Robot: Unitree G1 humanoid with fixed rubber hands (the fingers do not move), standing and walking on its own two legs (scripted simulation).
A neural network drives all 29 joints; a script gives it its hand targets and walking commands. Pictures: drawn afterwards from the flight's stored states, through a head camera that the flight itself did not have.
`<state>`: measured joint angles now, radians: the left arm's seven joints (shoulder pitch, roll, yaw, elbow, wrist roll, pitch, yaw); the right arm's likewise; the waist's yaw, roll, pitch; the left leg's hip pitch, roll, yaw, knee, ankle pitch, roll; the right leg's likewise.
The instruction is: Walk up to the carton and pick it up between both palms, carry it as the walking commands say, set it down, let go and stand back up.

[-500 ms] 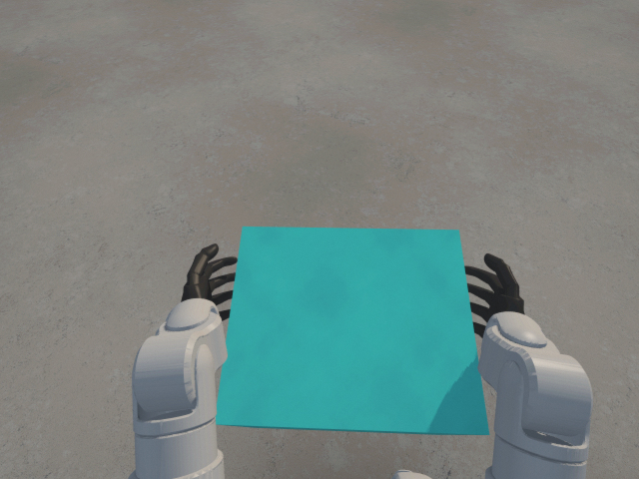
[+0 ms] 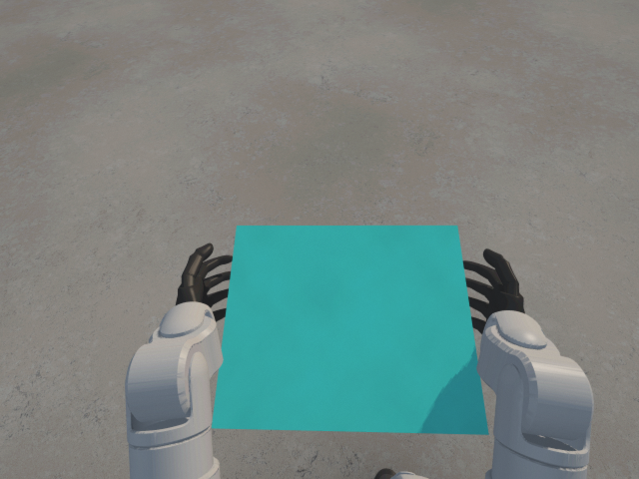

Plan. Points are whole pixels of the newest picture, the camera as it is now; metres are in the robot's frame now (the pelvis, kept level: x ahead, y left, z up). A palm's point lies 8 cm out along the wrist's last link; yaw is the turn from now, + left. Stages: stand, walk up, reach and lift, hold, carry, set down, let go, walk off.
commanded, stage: carry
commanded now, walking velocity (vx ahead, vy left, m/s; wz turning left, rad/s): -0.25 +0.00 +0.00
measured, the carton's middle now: (344, 336) +0.28 -0.01 +0.02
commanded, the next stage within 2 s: none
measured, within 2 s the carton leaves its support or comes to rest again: neither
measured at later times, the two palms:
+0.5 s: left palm out of the picture +0.10 +0.17 +0.10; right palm out of the picture +0.09 -0.15 +0.08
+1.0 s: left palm out of the picture -0.09 +0.21 +0.10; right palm out of the picture -0.09 -0.12 +0.08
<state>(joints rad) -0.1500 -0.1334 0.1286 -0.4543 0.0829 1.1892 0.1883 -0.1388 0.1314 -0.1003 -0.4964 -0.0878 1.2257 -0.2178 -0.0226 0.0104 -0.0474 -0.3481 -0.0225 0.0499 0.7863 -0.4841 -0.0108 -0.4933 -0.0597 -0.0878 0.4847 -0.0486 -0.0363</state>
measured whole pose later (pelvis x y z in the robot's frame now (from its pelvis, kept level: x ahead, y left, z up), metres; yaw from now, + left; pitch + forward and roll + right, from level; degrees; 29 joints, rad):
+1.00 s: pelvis -0.34 +0.05 +0.00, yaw -1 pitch +2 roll -1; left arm -0.13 -0.13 0.11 -0.44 0.08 1.20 0.21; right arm -0.10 0.13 -0.10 -0.48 -0.10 1.22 -0.19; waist 0.04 0.07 -0.03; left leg -0.49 0.02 0.09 0.58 -0.19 0.03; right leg -0.32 0.01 -0.09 0.59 -0.30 -0.03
